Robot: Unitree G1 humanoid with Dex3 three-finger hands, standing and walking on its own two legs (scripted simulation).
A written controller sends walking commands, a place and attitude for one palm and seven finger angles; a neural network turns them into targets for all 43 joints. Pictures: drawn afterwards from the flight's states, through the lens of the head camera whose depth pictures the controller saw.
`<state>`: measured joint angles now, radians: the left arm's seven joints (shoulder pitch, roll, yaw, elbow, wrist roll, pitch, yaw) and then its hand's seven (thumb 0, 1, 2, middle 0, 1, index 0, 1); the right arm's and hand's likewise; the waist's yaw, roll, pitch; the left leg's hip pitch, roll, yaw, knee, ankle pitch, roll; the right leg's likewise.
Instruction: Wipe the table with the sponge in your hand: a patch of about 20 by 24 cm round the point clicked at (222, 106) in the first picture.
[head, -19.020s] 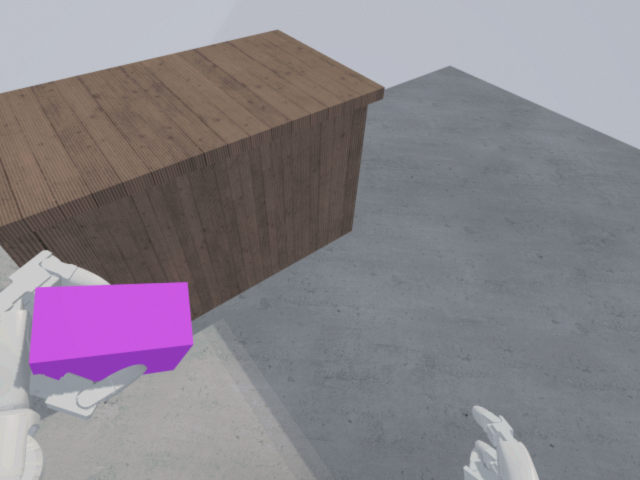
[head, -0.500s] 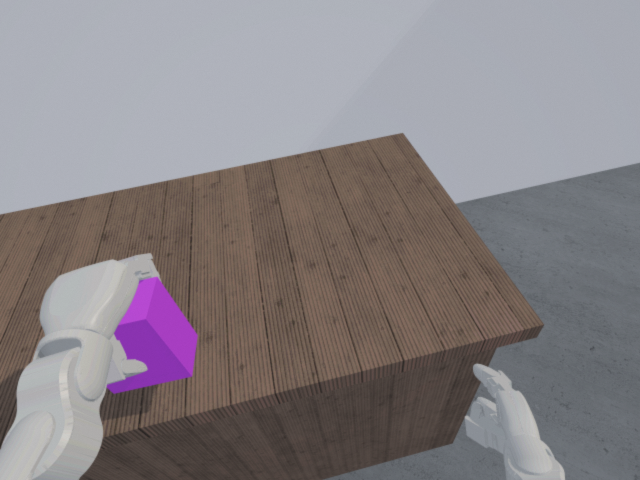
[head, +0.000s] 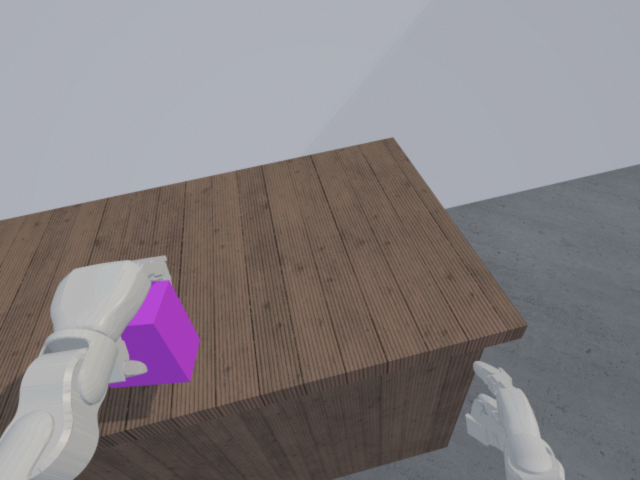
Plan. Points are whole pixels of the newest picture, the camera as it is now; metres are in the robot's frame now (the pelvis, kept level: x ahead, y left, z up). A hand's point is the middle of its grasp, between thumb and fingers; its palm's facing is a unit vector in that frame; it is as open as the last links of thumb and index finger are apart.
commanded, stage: move the sponge above the wiping area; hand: left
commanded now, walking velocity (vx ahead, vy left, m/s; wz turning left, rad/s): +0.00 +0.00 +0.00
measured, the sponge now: (145, 345) +0.22 +0.27 +0.07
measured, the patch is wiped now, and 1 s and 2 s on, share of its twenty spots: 0.00 0.00 0.00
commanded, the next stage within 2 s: none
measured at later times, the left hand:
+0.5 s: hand (132, 298) +0.25 +0.28 +0.13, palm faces +0.12 -0.03 -0.99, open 10.3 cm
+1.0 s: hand (124, 294) +0.26 +0.30 +0.12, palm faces +0.15 -0.05 -0.99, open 10.3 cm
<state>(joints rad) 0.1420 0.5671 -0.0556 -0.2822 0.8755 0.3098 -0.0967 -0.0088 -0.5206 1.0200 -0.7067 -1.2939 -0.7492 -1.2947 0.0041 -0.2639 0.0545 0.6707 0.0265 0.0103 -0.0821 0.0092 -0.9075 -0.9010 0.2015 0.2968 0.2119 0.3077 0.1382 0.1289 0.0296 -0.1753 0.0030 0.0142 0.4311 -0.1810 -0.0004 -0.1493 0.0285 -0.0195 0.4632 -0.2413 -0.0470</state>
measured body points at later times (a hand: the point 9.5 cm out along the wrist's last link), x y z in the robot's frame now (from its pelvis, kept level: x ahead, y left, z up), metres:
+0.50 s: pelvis +0.01 +0.01 +0.00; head +0.00 -0.03 +0.45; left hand +0.24 +0.28 +0.18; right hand +0.26 -0.19 -0.08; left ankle +0.04 +0.12 -0.74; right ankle +0.01 -0.09 -0.74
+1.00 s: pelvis +0.01 +0.01 +0.00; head -0.01 -0.03 +0.45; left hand +0.25 +0.30 +0.17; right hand +0.26 -0.18 -0.08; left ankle +0.04 +0.12 -0.74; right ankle +0.01 -0.09 -0.74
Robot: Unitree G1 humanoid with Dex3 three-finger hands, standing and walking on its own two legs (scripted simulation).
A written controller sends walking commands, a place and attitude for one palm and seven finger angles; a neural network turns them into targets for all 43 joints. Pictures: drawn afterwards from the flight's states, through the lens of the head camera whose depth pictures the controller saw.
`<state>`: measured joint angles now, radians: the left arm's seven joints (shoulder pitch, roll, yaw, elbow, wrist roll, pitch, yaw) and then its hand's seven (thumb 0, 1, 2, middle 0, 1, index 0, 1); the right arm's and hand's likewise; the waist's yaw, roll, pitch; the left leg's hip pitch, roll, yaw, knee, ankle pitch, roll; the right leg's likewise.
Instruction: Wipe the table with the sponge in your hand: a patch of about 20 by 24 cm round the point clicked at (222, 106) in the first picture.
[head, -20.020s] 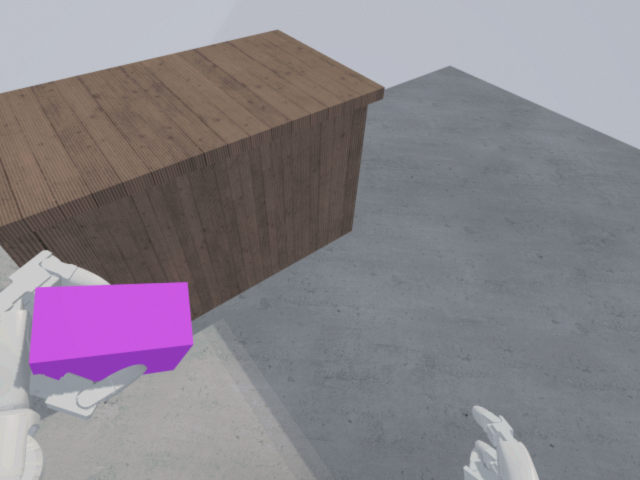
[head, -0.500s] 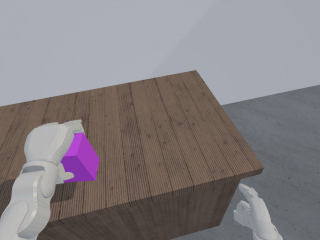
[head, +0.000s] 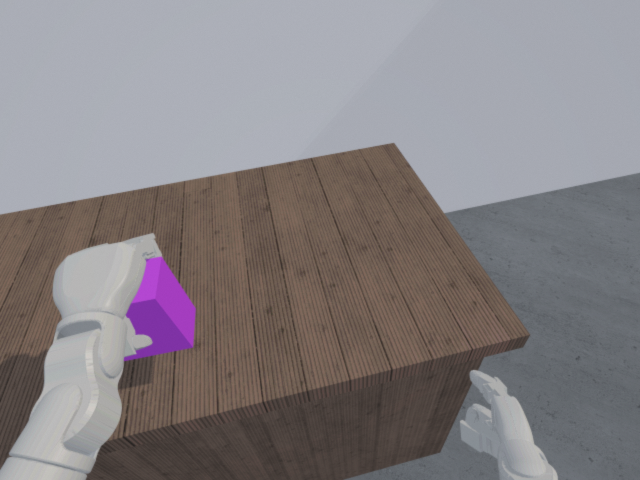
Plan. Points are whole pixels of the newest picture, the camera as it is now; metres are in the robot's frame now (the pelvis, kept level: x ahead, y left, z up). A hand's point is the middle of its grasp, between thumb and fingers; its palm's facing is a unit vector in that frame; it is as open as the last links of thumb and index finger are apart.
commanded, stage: move the sponge above the wiping area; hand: left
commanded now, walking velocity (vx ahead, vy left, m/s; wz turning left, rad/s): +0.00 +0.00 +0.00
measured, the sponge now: (145, 319) +0.26 +0.29 +0.07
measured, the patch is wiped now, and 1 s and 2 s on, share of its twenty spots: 0.00 0.00 0.10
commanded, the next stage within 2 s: none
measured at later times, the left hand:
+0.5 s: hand (144, 302) +0.27 +0.29 +0.09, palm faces +0.04 -0.07 -1.00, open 10.3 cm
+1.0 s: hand (143, 322) +0.25 +0.29 +0.07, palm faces -0.04 -0.13 -0.99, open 10.3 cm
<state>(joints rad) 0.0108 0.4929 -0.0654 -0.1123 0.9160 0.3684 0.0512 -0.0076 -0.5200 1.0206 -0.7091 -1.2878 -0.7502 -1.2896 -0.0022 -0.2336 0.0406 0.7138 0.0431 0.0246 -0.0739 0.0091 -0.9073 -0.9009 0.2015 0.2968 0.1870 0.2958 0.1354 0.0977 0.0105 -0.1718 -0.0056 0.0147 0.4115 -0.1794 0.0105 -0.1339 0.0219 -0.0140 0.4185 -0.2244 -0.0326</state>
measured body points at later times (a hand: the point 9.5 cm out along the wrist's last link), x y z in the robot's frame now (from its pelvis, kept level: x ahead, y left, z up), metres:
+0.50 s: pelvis +0.01 -0.01 +0.00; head +0.01 -0.05 +0.45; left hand +0.27 +0.29 +0.14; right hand +0.25 -0.22 -0.09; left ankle +0.03 +0.11 -0.74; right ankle +0.01 -0.10 -0.74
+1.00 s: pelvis +0.01 +0.00 +0.00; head +0.01 -0.05 +0.45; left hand +0.25 +0.29 +0.12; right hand +0.26 -0.21 -0.09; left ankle +0.03 +0.11 -0.74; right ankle +0.01 -0.10 -0.74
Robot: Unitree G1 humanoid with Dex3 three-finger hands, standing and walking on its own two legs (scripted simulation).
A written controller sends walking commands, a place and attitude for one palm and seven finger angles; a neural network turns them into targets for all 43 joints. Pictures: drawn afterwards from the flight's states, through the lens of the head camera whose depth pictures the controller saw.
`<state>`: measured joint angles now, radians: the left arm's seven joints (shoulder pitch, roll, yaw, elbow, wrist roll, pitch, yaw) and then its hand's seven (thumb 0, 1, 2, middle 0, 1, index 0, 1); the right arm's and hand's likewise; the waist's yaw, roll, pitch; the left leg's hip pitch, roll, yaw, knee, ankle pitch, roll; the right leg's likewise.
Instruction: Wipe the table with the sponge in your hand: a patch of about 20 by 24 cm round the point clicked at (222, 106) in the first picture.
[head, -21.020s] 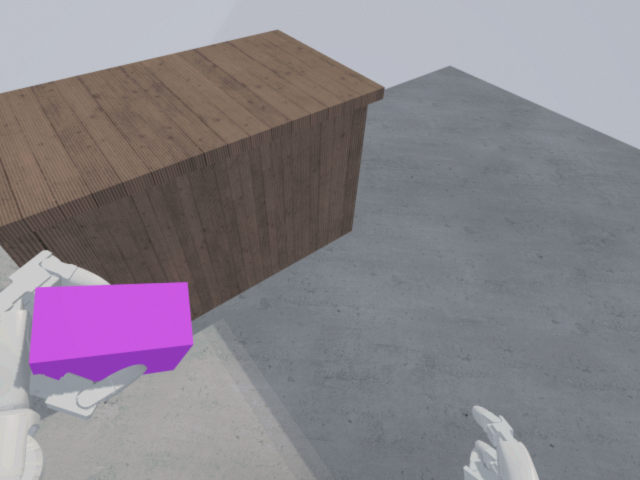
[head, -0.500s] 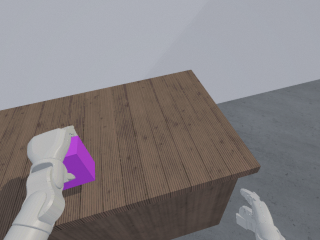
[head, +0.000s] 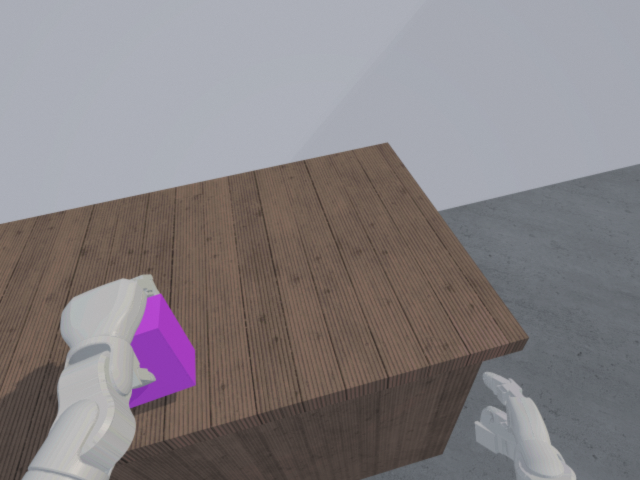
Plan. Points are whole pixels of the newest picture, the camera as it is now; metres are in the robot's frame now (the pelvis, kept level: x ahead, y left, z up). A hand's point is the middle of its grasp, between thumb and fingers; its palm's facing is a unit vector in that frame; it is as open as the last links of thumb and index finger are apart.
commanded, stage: move the sponge above the wiping area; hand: left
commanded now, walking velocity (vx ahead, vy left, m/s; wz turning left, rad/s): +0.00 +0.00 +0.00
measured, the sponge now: (147, 362) +0.24 +0.28 +0.02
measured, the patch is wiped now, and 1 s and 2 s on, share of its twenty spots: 0.00 0.10 0.10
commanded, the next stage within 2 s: none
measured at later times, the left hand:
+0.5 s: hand (147, 351) +0.24 +0.27 +0.05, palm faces -0.15 -0.16 -0.97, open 10.3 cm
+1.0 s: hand (159, 352) +0.24 +0.25 +0.05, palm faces -0.12 -0.14 -0.98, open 10.2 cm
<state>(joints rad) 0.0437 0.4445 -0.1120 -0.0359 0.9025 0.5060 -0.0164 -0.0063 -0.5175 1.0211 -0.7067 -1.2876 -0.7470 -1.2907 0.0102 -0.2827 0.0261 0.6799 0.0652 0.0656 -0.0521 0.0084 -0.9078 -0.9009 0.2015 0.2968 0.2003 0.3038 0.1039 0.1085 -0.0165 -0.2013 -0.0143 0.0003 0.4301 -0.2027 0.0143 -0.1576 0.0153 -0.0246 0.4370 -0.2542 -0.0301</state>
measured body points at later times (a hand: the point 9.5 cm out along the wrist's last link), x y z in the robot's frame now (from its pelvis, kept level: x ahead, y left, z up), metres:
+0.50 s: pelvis -0.01 +0.00 +0.00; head -0.01 -0.04 +0.45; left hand +0.24 +0.27 +0.10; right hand +0.24 -0.21 -0.09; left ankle +0.02 +0.11 -0.74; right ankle -0.01 -0.10 -0.74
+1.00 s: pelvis +0.00 +0.00 +0.00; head -0.01 -0.04 +0.45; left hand +0.24 +0.26 +0.10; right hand +0.24 -0.21 -0.08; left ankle +0.02 +0.11 -0.74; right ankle -0.01 -0.10 -0.74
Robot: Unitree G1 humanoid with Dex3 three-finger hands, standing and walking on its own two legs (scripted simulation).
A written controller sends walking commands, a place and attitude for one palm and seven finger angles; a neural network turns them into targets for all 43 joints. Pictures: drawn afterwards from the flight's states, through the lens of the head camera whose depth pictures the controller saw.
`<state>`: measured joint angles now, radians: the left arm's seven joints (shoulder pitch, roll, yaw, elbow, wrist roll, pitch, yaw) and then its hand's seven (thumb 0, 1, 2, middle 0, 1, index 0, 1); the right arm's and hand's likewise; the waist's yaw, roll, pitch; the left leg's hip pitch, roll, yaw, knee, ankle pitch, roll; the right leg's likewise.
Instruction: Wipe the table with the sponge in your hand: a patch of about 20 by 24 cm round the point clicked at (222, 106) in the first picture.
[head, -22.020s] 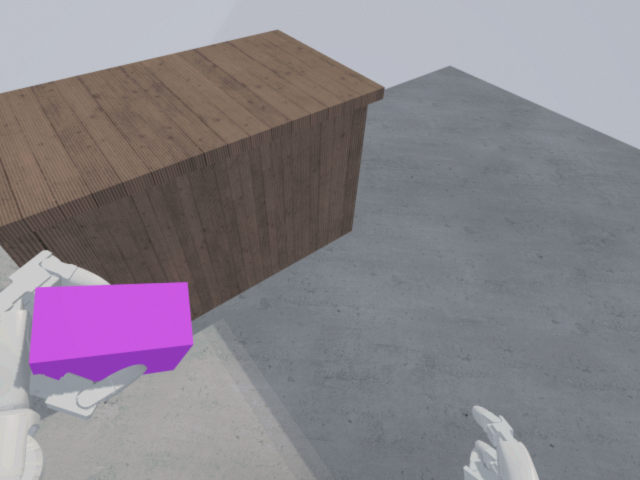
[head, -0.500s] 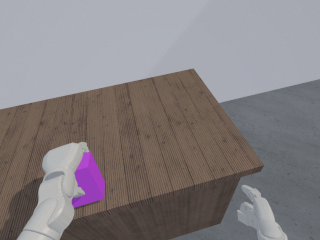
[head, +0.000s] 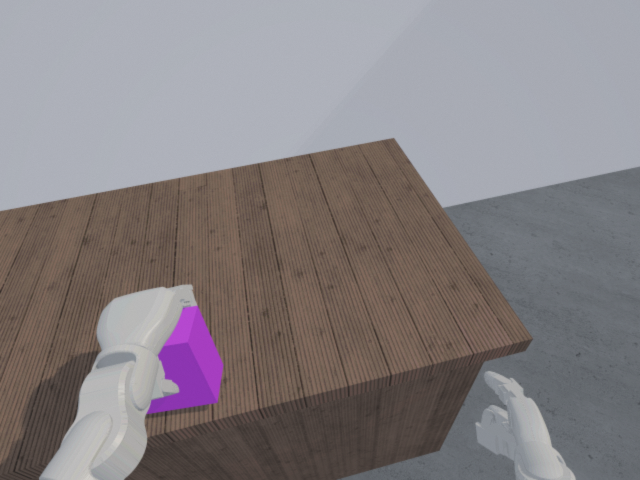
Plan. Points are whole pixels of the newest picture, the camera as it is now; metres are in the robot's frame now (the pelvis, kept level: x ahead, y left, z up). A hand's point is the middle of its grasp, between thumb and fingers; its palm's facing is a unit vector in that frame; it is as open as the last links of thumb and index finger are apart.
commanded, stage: move the sponge above the wiping area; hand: left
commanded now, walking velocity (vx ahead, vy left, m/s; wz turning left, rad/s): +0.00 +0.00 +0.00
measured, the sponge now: (175, 370) +0.23 +0.25 +0.00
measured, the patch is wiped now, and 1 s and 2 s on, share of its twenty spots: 0.10 0.10 0.10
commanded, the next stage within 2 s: lower the sponge onto the table in 1.60 s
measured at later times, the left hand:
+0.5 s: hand (173, 336) +0.24 +0.23 +0.06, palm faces -0.04 -0.10 -0.99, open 10.2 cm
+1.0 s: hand (165, 307) +0.26 +0.24 +0.10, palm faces +0.12 -0.06 -0.99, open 10.2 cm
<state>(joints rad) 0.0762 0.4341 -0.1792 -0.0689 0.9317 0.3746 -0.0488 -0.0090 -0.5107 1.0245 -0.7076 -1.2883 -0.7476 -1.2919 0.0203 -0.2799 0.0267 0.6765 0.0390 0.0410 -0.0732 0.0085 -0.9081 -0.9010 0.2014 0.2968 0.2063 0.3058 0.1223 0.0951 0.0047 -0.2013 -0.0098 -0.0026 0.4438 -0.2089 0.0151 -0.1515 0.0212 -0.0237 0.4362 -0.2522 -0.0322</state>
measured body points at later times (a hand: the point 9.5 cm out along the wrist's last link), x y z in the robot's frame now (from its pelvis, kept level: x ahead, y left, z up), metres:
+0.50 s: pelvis +0.00 +0.00 +0.00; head -0.01 -0.04 +0.45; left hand +0.24 +0.24 +0.12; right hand +0.24 -0.21 -0.08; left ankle +0.02 +0.11 -0.74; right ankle -0.01 -0.10 -0.74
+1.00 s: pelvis +0.00 +0.00 +0.00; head -0.02 -0.04 +0.45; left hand +0.25 +0.24 +0.15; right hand +0.23 -0.21 -0.09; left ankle +0.02 +0.11 -0.74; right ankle -0.01 -0.10 -0.74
